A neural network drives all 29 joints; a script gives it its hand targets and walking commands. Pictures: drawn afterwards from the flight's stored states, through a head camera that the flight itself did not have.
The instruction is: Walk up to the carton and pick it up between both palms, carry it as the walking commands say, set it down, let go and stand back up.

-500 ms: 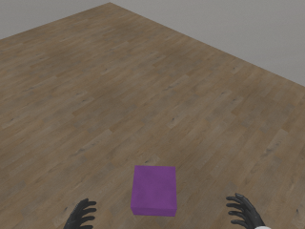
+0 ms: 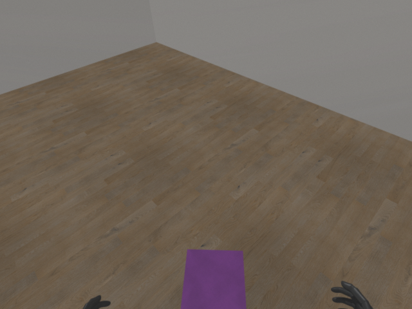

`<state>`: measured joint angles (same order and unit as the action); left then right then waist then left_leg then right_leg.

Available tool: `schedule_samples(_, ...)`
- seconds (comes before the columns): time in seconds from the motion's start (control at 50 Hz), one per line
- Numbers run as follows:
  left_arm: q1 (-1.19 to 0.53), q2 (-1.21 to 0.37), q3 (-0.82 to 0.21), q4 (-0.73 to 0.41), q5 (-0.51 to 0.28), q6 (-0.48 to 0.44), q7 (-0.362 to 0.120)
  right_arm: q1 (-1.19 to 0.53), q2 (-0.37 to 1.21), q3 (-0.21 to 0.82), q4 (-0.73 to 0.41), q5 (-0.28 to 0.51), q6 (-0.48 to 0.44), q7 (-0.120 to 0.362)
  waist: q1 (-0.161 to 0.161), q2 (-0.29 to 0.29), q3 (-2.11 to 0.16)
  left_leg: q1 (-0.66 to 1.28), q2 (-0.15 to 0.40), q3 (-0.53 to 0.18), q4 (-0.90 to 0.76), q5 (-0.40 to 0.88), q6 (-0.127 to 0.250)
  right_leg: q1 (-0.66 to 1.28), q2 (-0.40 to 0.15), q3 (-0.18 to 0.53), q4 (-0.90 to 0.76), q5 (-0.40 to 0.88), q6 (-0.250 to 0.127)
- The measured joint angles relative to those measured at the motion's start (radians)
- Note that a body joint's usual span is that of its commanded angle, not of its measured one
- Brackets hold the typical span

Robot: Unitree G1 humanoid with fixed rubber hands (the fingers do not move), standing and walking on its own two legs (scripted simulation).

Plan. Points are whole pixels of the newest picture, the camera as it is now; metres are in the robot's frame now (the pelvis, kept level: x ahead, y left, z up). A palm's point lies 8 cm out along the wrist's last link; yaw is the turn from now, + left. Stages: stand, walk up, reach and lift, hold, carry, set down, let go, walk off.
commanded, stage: stand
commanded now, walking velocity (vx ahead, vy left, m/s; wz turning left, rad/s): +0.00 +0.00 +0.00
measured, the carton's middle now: (214, 286) +0.42 +0.02 -0.68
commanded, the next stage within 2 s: none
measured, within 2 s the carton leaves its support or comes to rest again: neither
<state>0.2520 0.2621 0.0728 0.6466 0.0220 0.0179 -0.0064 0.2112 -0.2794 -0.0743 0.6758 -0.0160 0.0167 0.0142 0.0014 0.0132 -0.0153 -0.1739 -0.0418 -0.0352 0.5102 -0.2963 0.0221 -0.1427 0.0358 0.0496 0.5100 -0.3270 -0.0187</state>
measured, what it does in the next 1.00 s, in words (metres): stands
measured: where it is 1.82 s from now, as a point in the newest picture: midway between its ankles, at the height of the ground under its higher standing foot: outside the picture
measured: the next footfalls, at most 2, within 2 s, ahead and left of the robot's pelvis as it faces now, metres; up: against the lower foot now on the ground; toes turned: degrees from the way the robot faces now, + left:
none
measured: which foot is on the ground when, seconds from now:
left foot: down 0.00-1.00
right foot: down 0.00-1.00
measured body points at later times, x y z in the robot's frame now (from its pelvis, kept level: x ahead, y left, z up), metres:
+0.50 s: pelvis -0.02 -0.01 +0.00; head -0.05 -0.02 +0.45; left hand +0.06 +0.27 -0.11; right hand +0.08 -0.29 -0.12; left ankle -0.01 +0.11 -0.74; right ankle -0.03 -0.11 -0.74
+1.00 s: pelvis -0.05 -0.01 +0.01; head -0.07 -0.02 +0.46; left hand +0.00 +0.28 -0.11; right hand +0.01 -0.30 -0.13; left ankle -0.01 +0.11 -0.74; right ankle -0.03 -0.11 -0.74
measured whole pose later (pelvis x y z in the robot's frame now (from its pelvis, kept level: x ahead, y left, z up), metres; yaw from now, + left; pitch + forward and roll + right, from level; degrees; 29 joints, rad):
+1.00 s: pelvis -0.05 -0.01 +0.01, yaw +2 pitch -4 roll +0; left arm 0.30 0.30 0.05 0.91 0.01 -0.02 0.01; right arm 0.26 -0.31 -0.04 0.99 -0.01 -0.03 -0.02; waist -0.01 0.01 0.01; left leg -0.19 -0.03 -0.08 0.42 -0.17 0.00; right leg -0.15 0.04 0.01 0.43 -0.22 -0.03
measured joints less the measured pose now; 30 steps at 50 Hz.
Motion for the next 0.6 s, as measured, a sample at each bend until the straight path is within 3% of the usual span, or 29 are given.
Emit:
schedule_samples(0.24, 0.018, 0.019, -0.009, 0.104, -0.004, -0.038, 0.029, 0.015, -0.002, 0.003, 0.127, -0.004, -0.043, -0.029, -0.004, -0.003, -0.016, -0.001, 0.004, -0.015, -0.019, 0.014, -0.011, 0.002, 0.002, -0.016, -0.018, 0.010, -0.008)
schedule_samples(0.6, 0.039, 0.017, -0.026, 0.204, -0.008, -0.046, 0.026, 0.031, -0.005, 0.024, 0.245, 0.002, -0.050, -0.033, -0.004, -0.002, 0.004, 0.008, 0.014, -0.032, -0.067, 0.085, -0.024, 0.016, 0.008, -0.034, -0.069, 0.079, -0.015)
